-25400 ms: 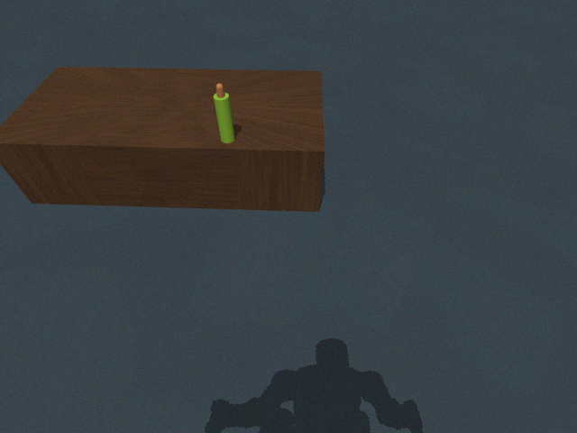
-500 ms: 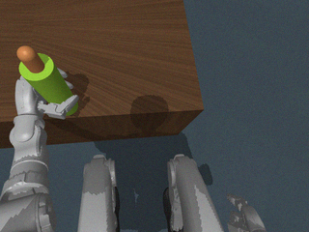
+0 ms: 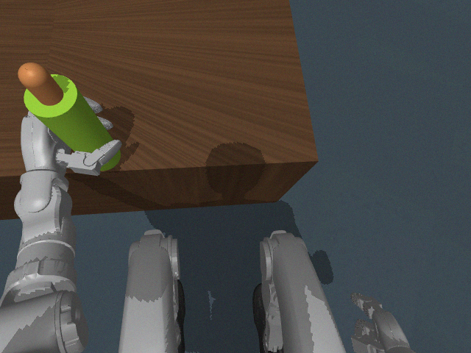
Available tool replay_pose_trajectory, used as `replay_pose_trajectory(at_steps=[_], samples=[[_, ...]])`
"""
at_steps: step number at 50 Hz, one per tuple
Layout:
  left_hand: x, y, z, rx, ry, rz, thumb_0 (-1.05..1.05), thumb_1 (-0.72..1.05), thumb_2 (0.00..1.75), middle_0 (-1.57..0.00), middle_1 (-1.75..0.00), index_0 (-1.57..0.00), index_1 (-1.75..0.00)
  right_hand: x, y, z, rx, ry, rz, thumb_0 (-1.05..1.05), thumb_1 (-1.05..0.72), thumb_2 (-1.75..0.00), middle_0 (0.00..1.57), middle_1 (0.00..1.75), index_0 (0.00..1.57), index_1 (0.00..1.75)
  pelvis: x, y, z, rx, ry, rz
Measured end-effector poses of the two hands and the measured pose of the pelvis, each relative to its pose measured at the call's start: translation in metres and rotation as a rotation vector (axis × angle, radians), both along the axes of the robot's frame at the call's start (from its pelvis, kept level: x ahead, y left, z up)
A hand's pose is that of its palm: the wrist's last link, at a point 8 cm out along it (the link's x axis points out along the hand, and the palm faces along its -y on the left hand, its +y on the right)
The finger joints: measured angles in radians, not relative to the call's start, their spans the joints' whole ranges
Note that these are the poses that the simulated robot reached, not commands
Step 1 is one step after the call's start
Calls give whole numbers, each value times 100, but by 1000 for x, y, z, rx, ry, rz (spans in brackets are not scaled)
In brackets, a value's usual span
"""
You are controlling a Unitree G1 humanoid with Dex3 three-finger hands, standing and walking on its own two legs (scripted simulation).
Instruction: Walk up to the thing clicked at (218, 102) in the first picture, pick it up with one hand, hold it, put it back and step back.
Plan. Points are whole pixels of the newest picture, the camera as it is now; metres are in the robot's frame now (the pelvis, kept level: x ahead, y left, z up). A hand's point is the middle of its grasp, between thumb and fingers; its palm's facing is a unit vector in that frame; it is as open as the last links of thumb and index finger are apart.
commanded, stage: open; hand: left
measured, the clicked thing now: (76, 124) +0.44 +0.23 +0.03
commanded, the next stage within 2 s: withdraw in 0.38 s
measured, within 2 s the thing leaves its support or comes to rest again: rests again in 0.34 s
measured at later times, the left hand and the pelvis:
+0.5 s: hand (85, 131) +0.45 +0.23 -0.01, palm faces +0.12 -0.99 -0.01, open 13.3 cm; pelvis +0.00 +0.00 +0.00, yaw +0 degrees
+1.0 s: hand out of the picture +0.46 +0.30 +0.12, palm faces +0.16 -0.98 -0.13, open 16.2 cm; pelvis +0.01 +0.01 +0.08, yaw +1 degrees
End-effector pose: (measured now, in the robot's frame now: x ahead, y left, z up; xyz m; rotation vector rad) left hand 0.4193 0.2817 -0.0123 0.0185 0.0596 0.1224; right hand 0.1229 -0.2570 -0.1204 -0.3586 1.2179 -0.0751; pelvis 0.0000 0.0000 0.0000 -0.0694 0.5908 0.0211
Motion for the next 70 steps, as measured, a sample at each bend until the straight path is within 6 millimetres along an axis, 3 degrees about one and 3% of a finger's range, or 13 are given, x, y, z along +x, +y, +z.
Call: replay_pose_trajectory(at_steps=[11, 30, 34, 38, 42, 47, 51, 56, 64, 67, 70], samples=[[8, 1, 14, -8, -63, -7, -1, -23, 63, -86, -80, -89, -80, 1, 1, 3, -12, -6, 2, 0, -92, -89, 21, 30, 20, 30, -1, 1, -1, -5, -6, 0], [5, 1, 9, -1, -42, -9, -1, -34, 19, -42, -28, -44, -28, 0, 3, -3, -4, 11, -9, 0, -90, -89, 21, 30, 21, 30, -1, 1, -3, -2, -4, -1], [7, 12, 22, 19, -71, 2, -1, -33, 15, -31, -19, -32, -19, 2, 2, 0, -8, 1, -19, 0, -89, -89, 21, 30, 21, 30, -1, 1, -1, -3, -7, -3], [7, 33, 48, 39, -93, 48, -1, -32, 12, -23, -14, -25, -13, 6, 4, 10, -5, -6, -36, 0, -89, -89, 21, 30, 21, 30, 2, 1, 10, -4, -11, -2], [5, 54, 86, 61, -88, 71, -1, -32, 11, -18, -11, -20, -10, 10, 8, 30, 2, -22, -46, 0, -90, -89, 21, 30, 21, 30, 5, 2, 30, -5, -25, 6], [9, 63, 129, 32, -57, 46, -1, -31, 10, -15, -9, -17, -8, 16, 10, 69, -5, -64, -45, 0, -89, -89, 21, 30, 21, 30, 10, 4, 63, -10, -53, 19], [12, 68, 144, 115, 97, 54, -1, -33, 8, -11, -6, -13, -5, 16, 7, 104, -22, -77, -65, 0, -87, -89, 21, 30, 21, 31, 12, 6, 91, -12, -90, 28], [-1, 85, 157, 174, 294, 150, -1, -37, 6, -8, -4, -9, -3, 6, 5, 150, -35, -41, -101, 0, -86, -89, 21, 30, 21, 31, 18, 9, 134, -8, -123, 33], [-26, 132, 216, 238, 426, 387, -1, -45, 7, -6, -5, -7, -5, -9, 4, 219, -67, 19, -128, 0, -88, -90, 21, 30, 21, 31, 40, 12, 196, -2, -201, 57], [-36, 137, 229, 253, 477, 418, -1, -48, 7, -6, -5, -7, -5, -10, 3, 239, -71, 17, -131, 0, -89, -90, 21, 30, 21, 31, 46, 16, 214, -1, -232, 62], [-46, 128, 234, 266, 531, 394, -1, -50, 7, -5, -5, -6, -5, -7, 5, 255, -64, 0, -126, 0, -89, -90, 21, 30, 20, 31, 51, 19, 229, 4, -265, 65]])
